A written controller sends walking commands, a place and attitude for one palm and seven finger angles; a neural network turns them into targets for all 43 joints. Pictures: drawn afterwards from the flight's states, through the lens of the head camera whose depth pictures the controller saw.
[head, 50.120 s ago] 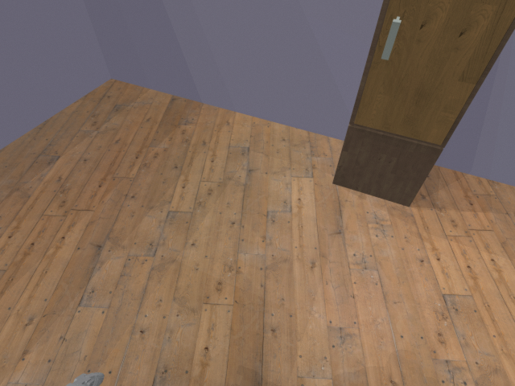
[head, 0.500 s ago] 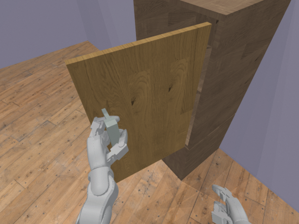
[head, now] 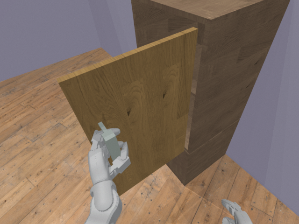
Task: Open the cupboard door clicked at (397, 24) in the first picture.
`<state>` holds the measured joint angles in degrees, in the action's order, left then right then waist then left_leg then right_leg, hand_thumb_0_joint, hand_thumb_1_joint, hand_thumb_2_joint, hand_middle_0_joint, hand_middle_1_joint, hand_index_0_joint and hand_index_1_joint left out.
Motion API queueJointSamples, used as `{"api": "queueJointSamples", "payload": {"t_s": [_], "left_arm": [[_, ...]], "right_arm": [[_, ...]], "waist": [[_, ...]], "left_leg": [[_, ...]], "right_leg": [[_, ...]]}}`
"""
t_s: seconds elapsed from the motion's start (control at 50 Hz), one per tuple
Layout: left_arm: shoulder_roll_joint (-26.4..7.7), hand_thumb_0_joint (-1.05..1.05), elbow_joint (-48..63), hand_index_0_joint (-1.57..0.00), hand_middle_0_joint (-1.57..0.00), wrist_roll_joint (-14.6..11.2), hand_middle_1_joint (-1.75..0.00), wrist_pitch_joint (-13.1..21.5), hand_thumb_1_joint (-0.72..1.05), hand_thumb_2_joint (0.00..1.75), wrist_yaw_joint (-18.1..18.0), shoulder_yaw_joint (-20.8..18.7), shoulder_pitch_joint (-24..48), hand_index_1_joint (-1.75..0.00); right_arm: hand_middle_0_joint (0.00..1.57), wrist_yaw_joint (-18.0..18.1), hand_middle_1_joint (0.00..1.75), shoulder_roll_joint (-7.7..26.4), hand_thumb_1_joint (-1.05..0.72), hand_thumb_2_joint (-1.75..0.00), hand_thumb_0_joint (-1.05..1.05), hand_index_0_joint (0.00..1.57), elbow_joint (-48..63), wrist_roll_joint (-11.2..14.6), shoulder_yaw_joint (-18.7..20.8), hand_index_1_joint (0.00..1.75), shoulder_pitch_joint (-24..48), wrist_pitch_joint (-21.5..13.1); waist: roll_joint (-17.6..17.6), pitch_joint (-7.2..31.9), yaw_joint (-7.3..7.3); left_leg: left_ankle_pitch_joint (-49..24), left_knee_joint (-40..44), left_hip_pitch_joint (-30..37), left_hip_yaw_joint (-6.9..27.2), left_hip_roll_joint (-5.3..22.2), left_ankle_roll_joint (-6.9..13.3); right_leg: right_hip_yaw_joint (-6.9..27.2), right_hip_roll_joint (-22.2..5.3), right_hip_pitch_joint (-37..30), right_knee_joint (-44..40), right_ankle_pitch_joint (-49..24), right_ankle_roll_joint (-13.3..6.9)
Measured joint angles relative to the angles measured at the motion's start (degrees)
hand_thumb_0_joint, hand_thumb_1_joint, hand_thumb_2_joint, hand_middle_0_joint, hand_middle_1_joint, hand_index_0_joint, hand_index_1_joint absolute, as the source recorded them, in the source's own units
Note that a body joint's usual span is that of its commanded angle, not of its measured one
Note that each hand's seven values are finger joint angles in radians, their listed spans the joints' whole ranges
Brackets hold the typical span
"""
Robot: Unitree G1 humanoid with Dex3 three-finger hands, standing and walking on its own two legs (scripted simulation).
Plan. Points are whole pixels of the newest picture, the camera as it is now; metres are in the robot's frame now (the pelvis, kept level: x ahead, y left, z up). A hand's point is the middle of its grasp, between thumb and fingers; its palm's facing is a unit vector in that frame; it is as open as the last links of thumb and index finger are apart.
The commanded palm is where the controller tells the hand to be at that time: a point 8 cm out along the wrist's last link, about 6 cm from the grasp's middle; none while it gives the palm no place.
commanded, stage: open thumb and fingers to let go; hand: left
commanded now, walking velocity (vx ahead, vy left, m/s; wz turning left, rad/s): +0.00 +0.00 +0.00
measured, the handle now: (110, 143) +0.31 +0.12 +0.08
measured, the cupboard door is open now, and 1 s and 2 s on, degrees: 90 94 91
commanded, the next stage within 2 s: slide the hand sideways off the handle in 0.64 s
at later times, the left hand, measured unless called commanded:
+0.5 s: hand (123, 157) +0.27 +0.08 +0.08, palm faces +0.32 -0.95 +0.01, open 14.4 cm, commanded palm +0.23 +0.12 +0.08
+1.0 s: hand (118, 173) +0.23 +0.09 +0.08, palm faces -0.22 -0.97 +0.03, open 16.2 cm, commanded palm +0.22 +0.14 +0.08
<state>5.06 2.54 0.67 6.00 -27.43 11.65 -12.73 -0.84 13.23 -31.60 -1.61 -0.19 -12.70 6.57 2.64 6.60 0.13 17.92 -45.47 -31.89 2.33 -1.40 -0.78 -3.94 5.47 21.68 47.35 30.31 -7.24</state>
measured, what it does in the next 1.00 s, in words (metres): shifts its weight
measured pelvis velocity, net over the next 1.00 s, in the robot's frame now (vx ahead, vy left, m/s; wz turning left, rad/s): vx -0.02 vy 0.05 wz -0.03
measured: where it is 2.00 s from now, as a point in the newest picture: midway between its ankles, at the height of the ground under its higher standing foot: outside the picture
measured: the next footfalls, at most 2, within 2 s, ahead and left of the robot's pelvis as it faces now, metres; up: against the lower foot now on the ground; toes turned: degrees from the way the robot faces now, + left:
none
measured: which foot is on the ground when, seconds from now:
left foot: down 0.00-1.00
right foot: down 0.00-1.00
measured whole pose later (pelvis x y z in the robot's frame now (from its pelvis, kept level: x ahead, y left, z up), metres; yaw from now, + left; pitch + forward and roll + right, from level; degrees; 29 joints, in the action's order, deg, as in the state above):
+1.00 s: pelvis -0.02 +0.05 +0.00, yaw -2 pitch +4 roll +0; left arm -3.8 0.5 -6.7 14.1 -1.5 15.8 -11.8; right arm -0.4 13.3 -27.3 1.1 -1.5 -12.8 2.7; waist 4.0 4.4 0.7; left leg 17.8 -48.0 -34.4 0.8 -2.7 1.3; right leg -1.8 4.1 24.3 49.6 29.6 -4.3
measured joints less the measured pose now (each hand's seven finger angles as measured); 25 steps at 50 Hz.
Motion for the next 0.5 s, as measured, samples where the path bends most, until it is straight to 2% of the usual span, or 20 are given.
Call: {"api": "queueJointSamples", "payload": {"t_s": [0.12,0.34,0.5], "left_arm": [[-0.21,0.01,-1.36,-0.34,-0.34,-0.42,-1.29,1.90,0.35,0.67,0.26,-1.33,0.69,-1.29],[-0.44,0.00,-2.40,-0.31,-0.30,-1.29,-1.21,3.07,-0.27,0.40,1.40,-1.78,1.04,-1.21],[0.06,-0.01,-1.80,-0.26,-0.26,-0.33,-0.98,2.81,-0.46,0.32,0.95,-0.45,0.33,-0.98]], "right_arm": [[0.20,0.30,0.30,0.11,-0.91,-0.90,0.01,0.20,-0.36,0.09,0.32,0.30,-0.43,-0.57],[0.20,0.31,0.30,-0.51,-0.91,-0.90,0.01,0.20,-0.02,0.17,0.03,0.30,0.40,-1.18],[0.20,0.34,0.30,-0.64,-0.91,-0.90,0.01,0.20,0.97,0.08,-0.14,0.30,1.31,-1.21]], "waist": [[0.28,-0.41,0.12],[0.11,-0.25,-0.27],[0.12,-0.24,-0.33]], "left_leg": [[-0.10,0.32,-0.17,0.33,0.05,0.40],[-0.31,0.46,-0.32,0.47,-0.07,0.42],[0.16,-0.01,-0.49,0.52,-0.26,0.08]], "right_leg": [[0.07,0.26,0.47,0.13,-0.16,-0.27],[0.49,0.32,0.87,0.29,-0.26,0.01],[0.51,0.17,0.89,0.51,-0.04,-0.13]]}}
